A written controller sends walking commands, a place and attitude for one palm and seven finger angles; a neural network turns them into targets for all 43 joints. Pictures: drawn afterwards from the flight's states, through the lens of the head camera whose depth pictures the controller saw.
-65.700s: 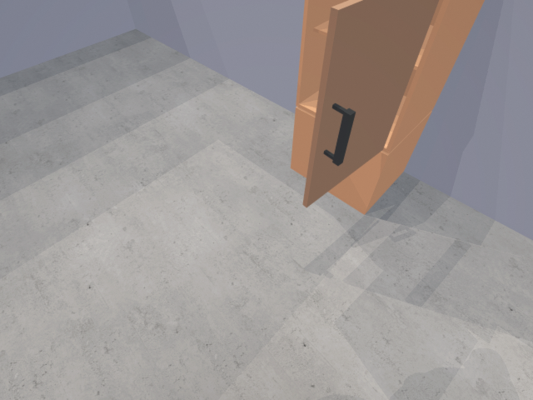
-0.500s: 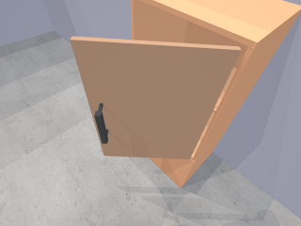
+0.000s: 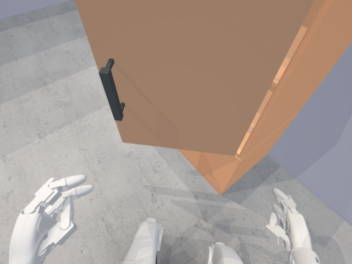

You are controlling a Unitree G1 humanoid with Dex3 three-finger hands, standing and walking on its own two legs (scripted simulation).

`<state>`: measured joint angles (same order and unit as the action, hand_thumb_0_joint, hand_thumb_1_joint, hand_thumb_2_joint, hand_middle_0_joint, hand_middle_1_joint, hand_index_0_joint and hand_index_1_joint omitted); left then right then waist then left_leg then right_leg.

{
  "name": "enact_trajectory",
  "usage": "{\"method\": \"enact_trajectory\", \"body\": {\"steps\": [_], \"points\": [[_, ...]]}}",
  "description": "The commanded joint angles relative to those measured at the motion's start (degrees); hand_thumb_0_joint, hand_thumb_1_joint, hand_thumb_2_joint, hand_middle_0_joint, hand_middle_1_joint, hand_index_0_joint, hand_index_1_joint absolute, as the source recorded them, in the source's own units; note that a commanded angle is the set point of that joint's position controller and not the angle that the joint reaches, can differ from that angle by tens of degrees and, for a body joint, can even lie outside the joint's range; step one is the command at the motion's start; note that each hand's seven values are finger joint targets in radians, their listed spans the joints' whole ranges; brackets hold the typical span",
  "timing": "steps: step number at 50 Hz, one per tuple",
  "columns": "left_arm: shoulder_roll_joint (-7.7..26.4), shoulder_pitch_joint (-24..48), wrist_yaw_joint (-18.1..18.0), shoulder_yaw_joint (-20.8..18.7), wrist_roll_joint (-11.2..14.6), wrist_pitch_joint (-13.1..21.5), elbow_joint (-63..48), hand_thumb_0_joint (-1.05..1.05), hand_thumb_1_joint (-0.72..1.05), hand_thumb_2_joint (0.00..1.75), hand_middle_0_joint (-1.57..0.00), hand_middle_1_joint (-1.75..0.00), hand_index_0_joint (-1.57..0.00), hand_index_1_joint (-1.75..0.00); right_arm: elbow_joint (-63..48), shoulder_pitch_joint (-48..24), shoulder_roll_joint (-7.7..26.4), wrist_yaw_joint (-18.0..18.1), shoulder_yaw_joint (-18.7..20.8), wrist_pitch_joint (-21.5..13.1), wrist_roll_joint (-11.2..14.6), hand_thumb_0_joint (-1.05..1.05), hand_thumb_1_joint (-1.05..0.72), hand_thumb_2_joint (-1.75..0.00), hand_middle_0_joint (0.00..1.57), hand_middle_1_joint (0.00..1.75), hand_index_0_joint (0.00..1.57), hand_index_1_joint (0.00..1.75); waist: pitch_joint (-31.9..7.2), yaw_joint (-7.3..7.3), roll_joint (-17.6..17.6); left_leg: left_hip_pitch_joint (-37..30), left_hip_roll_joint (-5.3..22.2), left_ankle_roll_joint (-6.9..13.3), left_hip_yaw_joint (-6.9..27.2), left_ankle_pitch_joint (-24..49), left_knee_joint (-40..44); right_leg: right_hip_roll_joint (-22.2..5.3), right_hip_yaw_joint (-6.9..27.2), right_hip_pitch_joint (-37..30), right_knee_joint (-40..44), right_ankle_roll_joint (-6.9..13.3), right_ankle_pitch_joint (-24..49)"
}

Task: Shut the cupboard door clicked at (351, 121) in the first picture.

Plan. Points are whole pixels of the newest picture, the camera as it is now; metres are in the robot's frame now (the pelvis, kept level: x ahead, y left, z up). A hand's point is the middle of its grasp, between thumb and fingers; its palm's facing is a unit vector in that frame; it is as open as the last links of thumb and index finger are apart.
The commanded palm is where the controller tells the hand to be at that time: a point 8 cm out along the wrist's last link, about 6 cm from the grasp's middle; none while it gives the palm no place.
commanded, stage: raise the hand and make a fist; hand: left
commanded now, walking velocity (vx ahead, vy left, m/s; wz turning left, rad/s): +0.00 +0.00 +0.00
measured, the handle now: (115, 91) +0.49 +0.24 +0.07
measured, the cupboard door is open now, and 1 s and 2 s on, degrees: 44 44 44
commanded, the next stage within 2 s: bring the fist close to the handle in 1.36 s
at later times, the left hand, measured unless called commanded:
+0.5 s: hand (90, 197) +0.22 +0.21 +0.05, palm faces -0.04 -1.00 +0.02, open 3.4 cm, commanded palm +0.20 +0.27 +0.07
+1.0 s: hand (79, 181) +0.24 +0.22 +0.09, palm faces +0.03 -1.00 -0.03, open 3.1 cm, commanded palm +0.21 +0.27 +0.08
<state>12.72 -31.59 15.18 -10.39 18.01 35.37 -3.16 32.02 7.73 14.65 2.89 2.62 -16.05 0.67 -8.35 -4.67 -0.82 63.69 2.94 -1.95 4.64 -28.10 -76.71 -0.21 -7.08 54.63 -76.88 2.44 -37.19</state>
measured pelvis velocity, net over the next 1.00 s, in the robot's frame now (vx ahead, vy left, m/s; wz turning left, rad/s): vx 0.01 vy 0.04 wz -0.02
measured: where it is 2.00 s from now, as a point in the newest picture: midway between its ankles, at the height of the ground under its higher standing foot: outside the picture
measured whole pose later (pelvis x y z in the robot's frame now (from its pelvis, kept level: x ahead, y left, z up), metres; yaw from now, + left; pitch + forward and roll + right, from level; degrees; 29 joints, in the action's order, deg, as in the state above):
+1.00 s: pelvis +0.01 +0.04 +0.02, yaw -1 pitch +15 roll -4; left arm 13.8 -22.0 10.5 -7.7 15.2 24.7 -4.6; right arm 28.9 13.3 12.5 2.4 -1.1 -9.0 0.6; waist -9.1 -0.9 -2.1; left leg 60.2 2.7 0.8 2.2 -27.1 -72.0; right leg -0.4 -4.7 50.8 -69.6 -0.8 -33.6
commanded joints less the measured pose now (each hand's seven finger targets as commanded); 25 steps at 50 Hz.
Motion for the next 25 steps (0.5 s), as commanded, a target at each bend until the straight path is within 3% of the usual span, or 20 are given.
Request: {"method": "enact_trajectory", "body": {"steps": [1,3,5,7,9,10,11,15,17,20,21,23,25], "points": [[6.6,11.6,5.5,0.9,0.9,-0.5,-8.9,0.00,0.90,0.90,-0.71,-0.86,-0.71,-0.86,-6.1,1.4,5.9,2.8,1.4,-2.9,1.4,0.00,-0.90,-0.90,0.20,0.30,0.20,0.30,-7.5,8.47,1.8,-8.4,-1.5,3.9,-2.2,2.4,5.2,0.9,12.8,1.0,21.2,-1.9,1.8],[7.8,6.9,7.6,-2.8,2.0,-8.5,-2.1,0.00,0.90,0.90,-0.75,-0.90,-0.75,-0.90,-7.5,0.7,5.8,3.3,1.8,-1.3,2.4,0.00,-0.90,-0.90,0.20,0.30,0.20,0.30,-8.6,5.97,7.1,-5.5,-1.8,3.7,-2.7,3.0,5.7,-0.4,14.9,-3.6,23.5,-3.1,2.0],[9.6,2.3,8.1,-6.9,3.0,-16.3,0.4,0.00,0.90,0.90,-0.79,-0.94,-0.79,-0.94,-9.6,-0.8,5.2,3.3,2.0,0.4,2.9,0.00,-0.90,-0.90,0.20,0.30,0.20,0.30,-12.3,2.06,6.4,-6.9,-2.7,3.7,-3.0,6.3,7.7,-1.2,15.2,-10.3,23.7,-3.6,7.5],[10.9,1.8,6.0,-11.1,4.3,-19.5,-5.0,0.00,0.90,0.90,-0.82,-0.98,-0.82,-0.98,-11.3,-0.9,4.0,2.8,1.9,1.9,2.7,0.00,-0.90,-0.90,0.20,0.30,0.20,0.30,-16.9,0.30,6.5,-9.3,-2.9,3.3,-2.8,10.7,9.1,-2.6,15.3,-16.3,22.4,-5.0,18.1],[10.1,2.2,2.2,-12.7,4.0,-18.1,-8.9,0.00,0.90,0.90,-0.86,-1.02,-0.86,-1.02,-11.3,-0.3,2.6,2.5,2.0,2.6,2.1,0.00,-0.90,-0.90,0.20,0.30,0.20,0.30,-18.4,0.01,7.9,-10.5,-2.5,3.0,-2.8,14.1,9.4,-2.9,14.8,-18.4,20.1,-6.3,29.7],[11.2,2.6,0.3,-14.2,3.4,-15.9,-10.2,0.00,0.90,0.90,-0.88,-1.04,-0.88,-1.04,-10.5,-0.2,2.2,2.4,2.1,2.7,1.6,0.00,-0.90,-0.90,0.20,0.30,0.20,0.30,-19.0,-0.52,6.8,-10.9,-2.2,2.9,-2.5,16.3,9.2,-2.4,13.7,-19.0,18.0,-6.0,35.2],[8.8,2.7,-0.8,-11.9,2.9,-13.3,-11.4,0.00,0.90,0.90,-0.90,-1.06,-0.90,-1.06,-10.3,0.7,1.8,2.1,2.0,2.6,1.2,0.00,-0.90,-0.90,0.20,0.30,0.20,0.30,-18.1,0.06,5.6,-11.8,-2.2,2.7,-2.5,17.7,10.0,-2.0,11.8,-18.0,16.5,-5.1,38.4],[4.8,7.5,-1.0,-3.6,0.6,-3.7,-11.8,0.00,0.90,0.90,-0.97,-1.14,-0.97,-1.14,-8.0,2.4,3.3,1.4,1.9,1.7,0.5,0.00,-0.90,-0.90,0.20,0.30,0.20,0.30,-12.2,4.01,1.2,-14.6,-1.8,3.0,-2.3,15.9,10.2,0.4,7.8,-6.1,14.4,-2.9,27.9],[3.2,7.2,1.0,-0.7,0.4,-2.1,-7.6,0.00,0.90,0.90,-1.01,-1.18,-1.01,-1.18,-7.6,3.0,4.4,1.5,2.0,1.4,0.6,0.00,-0.90,-0.90,0.20,0.30,0.20,0.30,-10.7,5.48,2.1,-13.5,-1.8,2.9,-1.8,12.1,10.1,0.7,7.2,-2.4,14.8,-2.5,21.0],[4.4,7.0,3.6,-0.2,1.2,-3.3,-5.1,0.00,0.90,0.90,-1.06,-1.24,-1.06,-1.24,-8.5,2.9,5.8,2.0,2.2,1.2,1.2,0.00,-0.90,-0.90,0.20,0.30,0.20,0.30,-10.1,4.95,1.5,-12.4,-1.8,3.3,-1.6,7.1,11.3,1.5,7.3,-1.0,16.6,-1.4,10.6],[5.1,7.3,3.9,-0.8,1.6,-3.9,-6.3,0.00,0.90,0.90,-1.08,-1.26,-1.08,-1.26,-9.1,2.8,6.2,2.1,2.2,1.1,1.4,0.00,-0.90,-0.90,0.20,0.30,0.20,0.30,-12.1,4.47,0.7,-13.2,-1.8,3.3,-1.5,5.9,12.1,1.4,6.9,-1.1,16.7,-1.2,8.7],[7.8,7.9,3.1,-3.3,1.8,-4.9,-10.2,0.00,0.90,0.90,-1.12,-1.30,-1.12,-1.30,-10.0,2.5,6.3,2.3,2.3,1.2,1.5,0.00,-0.90,-0.90,0.20,0.30,0.20,0.30,-15.9,3.02,-1.1,-15.6,-1.8,3.3,-1.3,6.0,13.6,1.6,6.5,-2.7,16.5,-0.9,8.7],[10.3,7.6,0.4,-5.9,1.2,-5.6,-15.4,0.00,0.90,0.90,-1.15,-1.34,-1.15,-1.34,-10.7,2.1,6.1,2.1,2.2,1.6,1.4,0.00,-0.90,-0.90,0.20,0.30,0.20,0.30,-19.4,1.22,-5.2,-19.9,-1.4,2.9,-0.1,7.1,16.0,2.2,4.6,-3.4,14.6,-0.4,11.3]]}}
